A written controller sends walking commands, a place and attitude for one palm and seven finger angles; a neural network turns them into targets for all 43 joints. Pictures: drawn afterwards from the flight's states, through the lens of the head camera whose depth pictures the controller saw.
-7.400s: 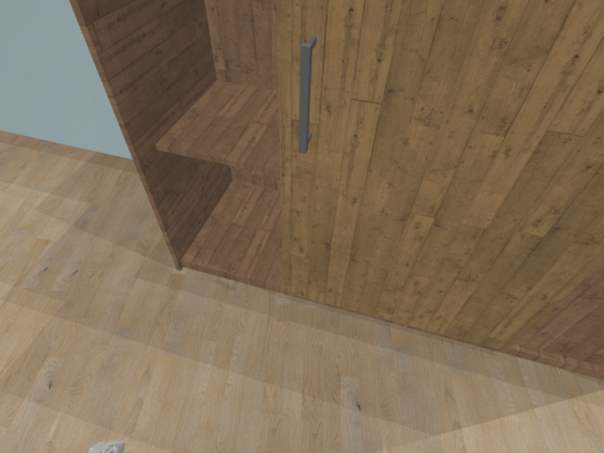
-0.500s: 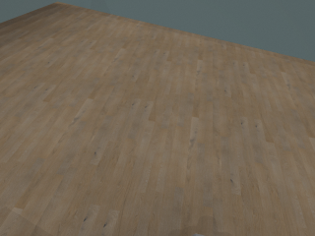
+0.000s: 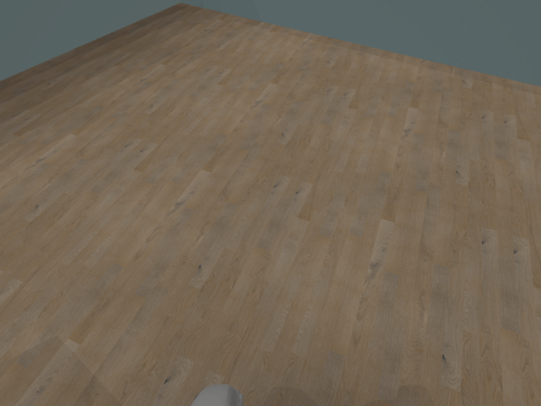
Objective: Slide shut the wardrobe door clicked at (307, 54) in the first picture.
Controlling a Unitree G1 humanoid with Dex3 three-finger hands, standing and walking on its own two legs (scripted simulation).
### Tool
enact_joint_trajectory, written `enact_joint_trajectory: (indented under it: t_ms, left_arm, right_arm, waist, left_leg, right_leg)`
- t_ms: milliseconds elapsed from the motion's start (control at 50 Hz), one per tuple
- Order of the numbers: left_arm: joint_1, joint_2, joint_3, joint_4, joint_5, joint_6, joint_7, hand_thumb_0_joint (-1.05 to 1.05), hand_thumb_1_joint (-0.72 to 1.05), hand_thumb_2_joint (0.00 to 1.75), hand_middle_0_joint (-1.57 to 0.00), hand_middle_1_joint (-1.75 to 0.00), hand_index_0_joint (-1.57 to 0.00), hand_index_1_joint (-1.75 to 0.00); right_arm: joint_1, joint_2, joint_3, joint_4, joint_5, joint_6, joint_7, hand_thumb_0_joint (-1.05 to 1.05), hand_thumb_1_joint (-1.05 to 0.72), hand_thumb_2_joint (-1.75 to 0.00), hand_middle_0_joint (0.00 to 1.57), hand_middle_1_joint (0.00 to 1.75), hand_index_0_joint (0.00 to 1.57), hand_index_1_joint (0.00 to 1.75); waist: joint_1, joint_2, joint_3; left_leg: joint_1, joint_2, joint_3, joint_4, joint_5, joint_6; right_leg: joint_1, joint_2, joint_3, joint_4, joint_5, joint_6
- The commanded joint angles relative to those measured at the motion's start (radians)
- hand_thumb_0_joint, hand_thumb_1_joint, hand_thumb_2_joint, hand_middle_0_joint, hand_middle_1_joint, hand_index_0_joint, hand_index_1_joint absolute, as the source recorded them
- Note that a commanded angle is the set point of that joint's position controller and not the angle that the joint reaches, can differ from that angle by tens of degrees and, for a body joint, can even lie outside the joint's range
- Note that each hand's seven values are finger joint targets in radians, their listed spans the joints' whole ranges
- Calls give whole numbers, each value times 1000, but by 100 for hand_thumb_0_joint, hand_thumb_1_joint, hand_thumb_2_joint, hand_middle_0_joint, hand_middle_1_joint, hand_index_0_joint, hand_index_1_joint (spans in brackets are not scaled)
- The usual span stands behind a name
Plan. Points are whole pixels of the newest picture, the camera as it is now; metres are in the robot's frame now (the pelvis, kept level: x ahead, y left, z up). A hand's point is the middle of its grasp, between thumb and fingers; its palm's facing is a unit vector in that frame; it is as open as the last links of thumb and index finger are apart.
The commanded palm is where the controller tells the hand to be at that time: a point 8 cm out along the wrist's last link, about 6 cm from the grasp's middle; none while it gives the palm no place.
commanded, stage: turn to face it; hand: right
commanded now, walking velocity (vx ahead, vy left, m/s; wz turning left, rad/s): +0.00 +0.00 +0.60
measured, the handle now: out of the picture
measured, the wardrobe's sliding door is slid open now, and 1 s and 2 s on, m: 0.44 0.44 0.44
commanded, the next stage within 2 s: none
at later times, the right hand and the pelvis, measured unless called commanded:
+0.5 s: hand (350, 383) +0.20 -0.11 -0.16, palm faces -0.26 +0.94 -0.22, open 7.4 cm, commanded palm none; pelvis +0.05 +0.04 -0.01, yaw +17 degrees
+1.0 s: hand (349, 349) +0.26 -0.12 -0.17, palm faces -0.53 +0.82 -0.20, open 7.4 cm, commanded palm none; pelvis +0.07 +0.01 +0.00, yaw +35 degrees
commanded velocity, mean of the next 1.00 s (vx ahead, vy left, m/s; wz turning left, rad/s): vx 0.00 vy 0.00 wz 0.60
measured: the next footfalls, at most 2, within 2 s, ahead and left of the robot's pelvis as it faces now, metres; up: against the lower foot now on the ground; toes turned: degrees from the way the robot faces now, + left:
left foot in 0.26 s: +0.07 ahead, +0.16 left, +0.00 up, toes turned +17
right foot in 0.64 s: +0.16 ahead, -0.07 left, +0.00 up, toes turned +17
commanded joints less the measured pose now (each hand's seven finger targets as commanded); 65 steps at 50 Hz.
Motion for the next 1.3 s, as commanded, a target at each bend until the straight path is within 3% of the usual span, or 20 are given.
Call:
enact_joint_trajectory:
  t_ms: [0,120,200,220,240,260,360,580,600,620,640,740,980,1040,1060,1080,1100,1140,1200,1280]
  left_arm:
    - [38,164,52,-45,6,-14,2,0,90,90,-20,-30,-20,-30]
    - [65,197,71,-30,14,0,-9,0,90,90,-20,-30,-20,-30]
    - [73,213,80,-38,11,11,-20,0,90,90,-20,-30,-20,-30]
    - [90,185,74,-57,1,13,-27,0,90,90,-20,-30,-20,-30]
    - [50,107,49,-113,2,17,-30,0,90,90,-20,-30,-20,-30]
    - [-20,121,44,-141,-2,30,-12,0,90,90,-20,-30,-20,-30]
    - [-22,138,43,-104,5,49,-8,0,90,90,-20,-30,-20,-30]
    - [30,149,39,-131,-9,26,1,0,90,90,-20,-30,-20,-30]
    - [61,188,43,-127,-5,17,5,0,90,90,-20,-30,-20,-30]
    - [68,287,59,-139,8,10,4,0,90,90,-20,-30,-20,-30]
    - [41,321,64,-150,9,15,4,0,90,90,-20,-30,-20,-30]
    - [-67,209,38,-176,9,1,8,0,90,90,-20,-30,-20,-30]
    - [60,245,80,-85,11,15,-12,0,90,90,-20,-30,-20,-30]
    - [29,251,86,-84,9,18,-17,0,90,90,-20,-30,-20,-30]
    - [42,237,81,-87,3,19,-21,0,90,90,-20,-30,-20,-30]
    - [57,168,64,-113,-3,27,-28,0,90,90,-20,-30,-20,-30]
    - [-18,131,46,-162,1,39,-24,0,90,90,-20,-30,-20,-30]
    - [-74,147,46,-161,-1,53,-8,0,90,90,-20,-30,-20,-30]
    - [-23,160,51,-107,9,56,-15,0,90,90,-20,-30,-20,-30]
    - [-31,165,49,-105,6,55,-12,0,90,90,-20,-30,-20,-30]
  right_arm:
    - [-26,-7,1,-95,-5,-3,4,0,-90,-90,20,30,20,30]
    - [-109,-2,11,-146,-5,-19,2,0,-90,-90,20,30,20,30]
    - [-22,-39,10,-135,-5,-51,-8,0,-90,-90,20,30,20,30]
    - [55,-123,-3,-115,-10,-68,-17,0,-90,-90,20,30,20,30]
    - [127,-240,-25,-96,-9,-79,-31,0,-90,-90,20,30,20,30]
    - [165,-256,-26,-83,10,-69,-41,0,-90,-90,20,30,20,30]
    - [-58,-158,2,-131,7,-65,-45,0,-90,-90,20,30,20,30]
    - [-122,-183,-9,-147,3,-37,-29,0,-90,-90,20,30,20,30]
    - [-115,-148,-2,-162,12,-31,-26,0,-90,-90,20,30,20,30]
    - [-73,-81,8,-182,19,-25,-18,0,-90,-90,20,30,20,30]
    - [-55,-92,8,-180,5,-21,-15,0,-90,-90,20,30,20,30]
    - [-33,-94,-6,-139,-2,-12,12,0,-90,-90,20,30,20,30]
    - [-130,-43,21,-165,2,-21,11,0,-90,-90,20,30,20,30]
    - [-55,-54,18,-149,3,-36,2,0,-90,-90,20,30,20,30]
    - [-2,-95,12,-130,1,-48,-3,0,-90,-90,20,30,20,30]
    - [61,-213,-5,-114,-9,-63,-17,0,-90,-90,20,30,20,30]
    - [106,-286,-18,-99,5,-61,-30,0,-90,-90,20,30,20,30]
    - [32,-251,-21,-107,7,-53,-42,0,-90,-90,20,30,20,30]
    - [-94,-170,7,-143,8,-53,-38,0,-90,-90,20,30,20,30]
    - [-52,-178,7,-125,7,-62,-32,0,-90,-90,20,30,20,30]
  waist:
    - [21,-145,1]
    - [57,-199,-25]
    - [7,-137,-103]
    - [-32,36,-157]
    - [-61,303,-176]
    - [-84,196,-179]
    - [13,109,-107]
    - [55,117,-101]
    - [64,6,-118]
    - [55,-296,-131]
    - [50,-401,-111]
    - [3,-194,-45]
    - [73,-257,-83]
    - [23,-242,-106]
    - [-5,-157,-134]
    - [-40,164,-153]
    - [-66,276,-139]
    - [-45,234,-79]
    - [19,113,-51]
    - [9,110,-73]
  left_leg:
    - [-40,49,-10,-88,5,-12]
    - [61,22,55,-330,-73,4]
    - [287,-31,104,-650,97,45]
    - [502,83,-52,-734,323,98]
    - [660,336,-402,-742,816,217]
    - [627,367,-386,-719,995,287]
    - [432,189,-216,-753,687,229]
    - [259,97,-332,-671,405,174]
    - [168,31,-292,-584,290,127]
    - [-10,-112,-171,-375,-66,59]
    - [-44,-107,-97,-124,-297,22]
    - [-31,-43,-76,97,-81,-10]
    - [103,-27,68,-353,-156,1]
    - [250,-40,86,-586,1,34]
    - [401,-22,61,-729,143,51]
    - [610,196,-234,-814,395,133]
    - [574,366,-417,-795,722,234]
    - [470,292,-388,-816,529,261]
    - [385,164,-222,-805,468,207]
    - [429,146,-255,-791,538,219]
  right_leg:
    - [47,-296,154,-228,109,-69]
    - [96,-322,83,-126,271,-68]
    - [96,-287,-5,128,400,21]
    - [-75,-228,-34,334,258,81]
    - [-386,-68,-5,574,-370,140]
    - [-423,-45,163,688,-450,142]
    - [-340,-48,231,654,-198,162]
    - [-12,52,202,54,-23,130]
    - [102,-12,265,-74,29,107]
    - [199,-263,533,-167,115,21]
    - [124,-407,623,-216,106,-48]
    - [46,-222,294,-173,192,-31]
    - [171,-294,125,-54,450,-58]
    - [121,-292,64,52,421,0]
    - [37,-258,32,178,353,51]
    - [-236,-156,3,392,-50,117]
    - [-401,-51,101,588,-425,148]
    - [-439,-52,249,704,-342,136]
    - [-354,-49,238,661,-152,155]
    - [-342,-19,243,590,-139,166]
